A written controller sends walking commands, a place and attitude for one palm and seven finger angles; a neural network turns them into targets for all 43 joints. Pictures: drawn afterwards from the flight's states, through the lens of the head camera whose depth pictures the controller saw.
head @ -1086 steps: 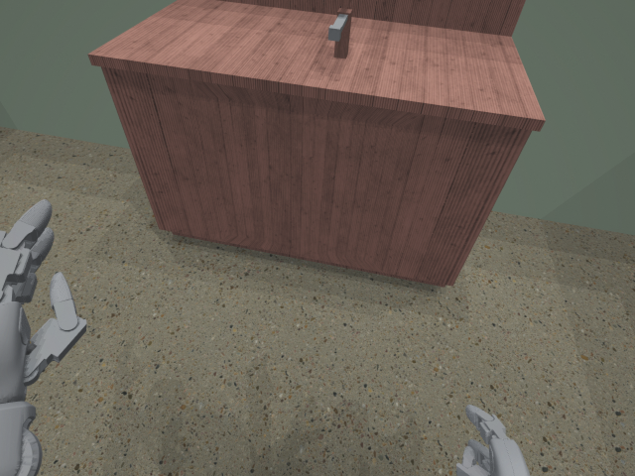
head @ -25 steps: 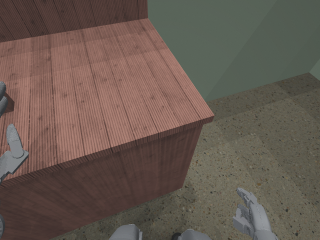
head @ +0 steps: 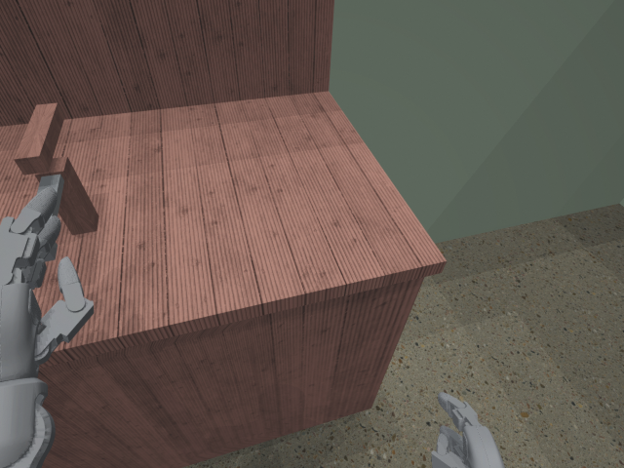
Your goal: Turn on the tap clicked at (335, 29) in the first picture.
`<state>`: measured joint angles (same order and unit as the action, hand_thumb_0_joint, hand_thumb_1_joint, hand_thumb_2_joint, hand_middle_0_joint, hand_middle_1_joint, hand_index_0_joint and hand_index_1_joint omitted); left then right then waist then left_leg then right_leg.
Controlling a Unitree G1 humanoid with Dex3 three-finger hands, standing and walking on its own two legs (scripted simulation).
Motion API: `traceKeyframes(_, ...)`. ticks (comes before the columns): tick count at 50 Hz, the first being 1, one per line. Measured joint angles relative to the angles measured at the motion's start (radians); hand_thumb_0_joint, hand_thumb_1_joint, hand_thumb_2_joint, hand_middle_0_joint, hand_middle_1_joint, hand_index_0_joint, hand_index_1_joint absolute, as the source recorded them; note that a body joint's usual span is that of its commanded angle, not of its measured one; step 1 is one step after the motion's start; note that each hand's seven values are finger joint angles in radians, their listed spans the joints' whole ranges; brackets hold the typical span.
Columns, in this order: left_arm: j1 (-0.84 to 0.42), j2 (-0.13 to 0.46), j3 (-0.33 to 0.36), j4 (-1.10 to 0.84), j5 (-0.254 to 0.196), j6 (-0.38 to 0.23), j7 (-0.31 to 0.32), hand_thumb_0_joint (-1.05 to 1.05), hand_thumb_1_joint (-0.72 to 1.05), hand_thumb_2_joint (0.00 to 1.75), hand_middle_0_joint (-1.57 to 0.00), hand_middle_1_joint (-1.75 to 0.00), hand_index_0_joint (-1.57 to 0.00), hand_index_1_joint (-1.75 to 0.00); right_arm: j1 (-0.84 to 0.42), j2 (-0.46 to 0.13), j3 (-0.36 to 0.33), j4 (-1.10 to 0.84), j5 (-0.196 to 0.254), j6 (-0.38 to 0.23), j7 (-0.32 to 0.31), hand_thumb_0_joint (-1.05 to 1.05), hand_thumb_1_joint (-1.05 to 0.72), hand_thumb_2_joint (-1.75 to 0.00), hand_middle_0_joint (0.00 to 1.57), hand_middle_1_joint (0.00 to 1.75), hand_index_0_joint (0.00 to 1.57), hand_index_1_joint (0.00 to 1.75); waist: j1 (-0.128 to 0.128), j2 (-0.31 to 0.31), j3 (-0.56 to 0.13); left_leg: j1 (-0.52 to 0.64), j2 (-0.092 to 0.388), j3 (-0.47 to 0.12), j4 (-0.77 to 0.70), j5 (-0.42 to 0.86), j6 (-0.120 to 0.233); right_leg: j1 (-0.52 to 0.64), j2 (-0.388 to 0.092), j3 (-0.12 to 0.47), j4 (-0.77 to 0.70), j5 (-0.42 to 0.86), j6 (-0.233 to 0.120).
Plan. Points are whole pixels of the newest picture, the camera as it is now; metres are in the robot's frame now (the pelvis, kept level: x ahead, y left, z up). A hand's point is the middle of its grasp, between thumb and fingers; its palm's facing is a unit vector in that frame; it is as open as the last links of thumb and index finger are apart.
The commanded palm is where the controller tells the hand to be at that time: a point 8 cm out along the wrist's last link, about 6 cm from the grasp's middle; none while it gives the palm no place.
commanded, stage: come to a stop and stand still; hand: left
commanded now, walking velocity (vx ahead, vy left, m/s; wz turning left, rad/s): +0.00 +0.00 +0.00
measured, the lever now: (37, 247) +0.30 +0.36 +0.14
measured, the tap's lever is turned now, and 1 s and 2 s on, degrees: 2 0 0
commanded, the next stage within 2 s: look again from close up in 0.82 s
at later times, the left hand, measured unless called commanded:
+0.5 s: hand (96, 284) +0.25 +0.26 +0.15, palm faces +0.36 -0.85 -0.38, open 7.4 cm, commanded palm +0.19 +0.28 +0.18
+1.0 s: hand (86, 265) +0.26 +0.27 +0.17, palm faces +0.40 -0.85 -0.33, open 7.4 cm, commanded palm +0.20 +0.30 +0.18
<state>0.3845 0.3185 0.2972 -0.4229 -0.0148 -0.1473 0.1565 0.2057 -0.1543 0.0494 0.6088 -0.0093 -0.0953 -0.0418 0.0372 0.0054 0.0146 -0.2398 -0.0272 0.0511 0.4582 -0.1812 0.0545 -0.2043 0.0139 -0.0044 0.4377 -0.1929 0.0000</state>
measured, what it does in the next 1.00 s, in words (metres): stands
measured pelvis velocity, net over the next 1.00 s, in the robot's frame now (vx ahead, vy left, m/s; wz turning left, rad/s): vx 0.04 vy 0.02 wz -0.01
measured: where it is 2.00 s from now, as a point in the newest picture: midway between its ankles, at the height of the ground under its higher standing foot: outside the picture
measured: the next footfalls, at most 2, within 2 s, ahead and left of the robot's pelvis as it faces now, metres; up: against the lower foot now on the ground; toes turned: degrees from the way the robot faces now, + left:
right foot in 1.80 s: -0.02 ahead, -0.11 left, +0.00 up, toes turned -2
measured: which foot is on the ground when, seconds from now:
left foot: down 0.00-1.00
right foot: down 0.00-1.00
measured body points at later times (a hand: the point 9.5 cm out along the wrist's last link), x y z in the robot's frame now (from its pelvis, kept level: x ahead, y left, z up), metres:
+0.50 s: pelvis +0.02 +0.00 +0.00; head +0.04 +0.04 +0.45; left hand +0.22 +0.30 +0.17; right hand +0.18 -0.23 -0.07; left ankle +0.04 +0.08 -0.74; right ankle +0.03 -0.12 -0.74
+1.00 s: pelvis +0.04 +0.02 +0.00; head +0.06 +0.04 +0.45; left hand +0.23 +0.31 +0.19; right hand +0.23 -0.20 -0.06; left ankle +0.04 +0.08 -0.74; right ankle +0.03 -0.12 -0.74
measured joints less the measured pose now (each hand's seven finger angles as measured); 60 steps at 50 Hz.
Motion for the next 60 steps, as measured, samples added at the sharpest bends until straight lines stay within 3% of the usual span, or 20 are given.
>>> traceKeyframes(5, 0.032, 0.025, 0.018, -0.009, -0.005, -0.013, -0.005, 0.02, 0.89, 0.89, -0.21, -0.30, -0.21, -0.30, 0.008, -0.003, -0.001, -0.006, -0.001, 0.004, -0.004, 0.01, -0.90, -0.90, 0.21, 0.30, 0.21, 0.30, -0.008, 0.004, -0.015, 0.007, 0.008, 0.001, -0.035, 0.015, -0.010, 0.010, 0.009, 0.002, -0.045, 0.024, -0.005)
traceKeyframes(7, -0.098, 0.111, 0.064, 0.047, 0.045, -0.043, -0.047, 0.02, 0.89, 0.89, -0.21, -0.30, -0.21, -0.30, 0.027, -0.013, -0.007, -0.016, -0.005, -0.022, -0.010, 0.01, -0.90, -0.90, 0.21, 0.30, 0.21, 0.30, 0.018, -0.004, -0.002, -0.034, 0.020, -0.008, -0.001, 0.014, -0.008, -0.015, 0.016, -0.017, -0.033, 0.025, -0.009)
traceKeyframes(9, -0.206, 0.168, 0.123, 0.137, 0.017, -0.088, -0.057, 0.02, 0.88, 0.89, -0.21, -0.30, -0.22, -0.30, 0.012, -0.021, -0.008, 0.005, 0.002, -0.029, 0.000, 0.01, -0.90, -0.90, 0.21, 0.30, 0.21, 0.30, 0.030, -0.017, 0.016, -0.056, 0.030, -0.012, 0.015, 0.015, -0.013, -0.032, 0.025, -0.020, -0.029, 0.030, -0.018)
traceKeyframes(10, -0.222, 0.170, 0.145, 0.162, -0.004, -0.095, -0.054, 0.02, 0.89, 0.89, -0.21, -0.30, -0.22, -0.30, 0.006, -0.027, -0.013, 0.008, 0.010, -0.032, 0.009, 0.01, -0.90, -0.90, 0.21, 0.30, 0.21, 0.30, 0.029, -0.019, 0.023, -0.055, 0.033, -0.005, 0.014, 0.015, -0.014, -0.035, 0.028, -0.013, -0.030, 0.034, -0.020)
traceKeyframes(13, -0.154, 0.102, 0.136, 0.143, -0.036, -0.088, -0.045, 0.02, 0.89, 0.89, -0.20, -0.30, -0.21, -0.30, 0.014, -0.056, -0.037, -0.009, 0.022, -0.044, 0.033, 0.01, -0.91, -0.90, 0.21, 0.30, 0.21, 0.30, 0.008, -0.006, 0.022, -0.044, 0.031, 0.020, 0.009, 0.006, -0.008, -0.038, 0.025, 0.011, -0.021, 0.030, -0.012)
traceKeyframes(16, -0.011, 0.020, 0.038, 0.066, -0.029, -0.088, -0.056, 0.02, 0.90, 0.89, -0.20, -0.30, -0.20, -0.30, 0.035, -0.079, -0.054, -0.020, 0.028, -0.052, 0.035, 0.01, -0.91, -0.90, 0.21, 0.30, 0.20, 0.30, -0.013, 0.004, 0.006, -0.028, 0.022, 0.037, 0.005, -0.010, 0.001, -0.031, 0.016, 0.030, -0.012, 0.013, 0.000)
traceKeyframes(18, 0.061, 0.001, -0.018, 0.031, -0.016, -0.091, -0.071, 0.02, 0.90, 0.89, -0.20, -0.30, -0.20, -0.30, 0.049, -0.079, -0.057, -0.021, 0.027, -0.053, 0.026, 0.01, -0.91, -0.90, 0.21, 0.30, 0.20, 0.30, -0.023, -0.004, -0.003, -0.022, 0.017, 0.040, 0.007, -0.021, 0.003, -0.026, 0.011, 0.032, -0.008, 0.000, 0.005)
traceKeyframes(21, 0.091, 0.034, -0.021, 0.011, -0.004, -0.092, -0.080, 0.02, 0.89, 0.89, -0.21, -0.30, -0.21, -0.30, 0.060, -0.060, -0.051, -0.016, 0.019, -0.051, 0.010, 0.01, -0.91, -0.90, 0.20, 0.30, 0.20, 0.30, -0.028, -0.035, 0.001, -0.016, 0.015, 0.032, 0.013, -0.032, 0.007, -0.016, 0.010, 0.025, -0.006, -0.013, 0.005)
traceKeyframes(25, 0.015, 0.090, 0.066, 0.008, -0.013, -0.094, -0.061, 0.02, 0.88, 0.89, -0.21, -0.30, -0.22, -0.30, 0.054, -0.038, -0.039, -0.012, 0.015, -0.059, 0.002, 0.01, -0.91, -0.90, 0.20, 0.30, 0.20, 0.30, -0.018, -0.071, 0.026, -0.008, 0.011, 0.020, 0.022, -0.047, 0.007, -0.003, 0.006, 0.013, 0.001, -0.031, 0.003)
traceKeyframes(29, -0.047, 0.081, 0.116, -0.031, -0.024, -0.103, -0.038, 0.02, 0.89, 0.89, -0.21, -0.30, -0.21, -0.30, 0.024, -0.033, -0.032, -0.011, 0.011, -0.076, 0.015, 0.01, -0.91, -0.90, 0.20, 0.30, 0.20, 0.30, -0.012, -0.068, 0.032, 0.000, 0.008, 0.019, 0.030, -0.064, 0.010, 0.011, 0.003, 0.013, -0.002, -0.043, 0.008)
traceKeyframes(37, 0.029, 0.042, 0.042, -0.046, -0.018, -0.087, -0.059, 0.02, 0.89, 0.89, -0.20, -0.30, -0.21, -0.30, -0.035, -0.013, -0.023, -0.039, 0.013, -0.042, 0.033, 0.01, -0.91, -0.90, 0.21, 0.30, 0.20, 0.30, -0.025, -0.036, 0.005, 0.013, 0.002, 0.031, 0.031, -0.086, 0.018, 0.025, -0.003, 0.026, -0.011, -0.055, 0.021)
traceKeyframes(48, 0.008, 0.049, 0.063, -0.068, -0.030, -0.057, -0.050, 0.02, 0.89, 0.89, -0.21, -0.30, -0.21, -0.30, -0.027, -0.018, -0.017, -0.046, 0.011, -0.014, 0.019, 0.01, -0.91, -0.90, 0.21, 0.30, 0.20, 0.30, -0.001, -0.047, 0.036, 0.023, 0.000, 0.019, 0.025, -0.076, 0.019, 0.042, -0.005, 0.013, -0.023, -0.046, 0.020)
traceKeyframes(60, 0.022, 0.027, 0.047, -0.006, -0.025, -0.047, -0.041, 0.02, 0.89, 0.89, -0.20, -0.30, -0.21, -0.30, 0.007, -0.037, -0.031, -0.031, 0.016, -0.002, 0.007, 0.01, -0.91, -0.90, 0.21, 0.30, 0.20, 0.30, -0.015, -0.025, 0.023, 0.027, 0.001, 0.018, 0.001, -0.051, 0.021, 0.050, -0.003, 0.013, -0.056, -0.016, 0.020)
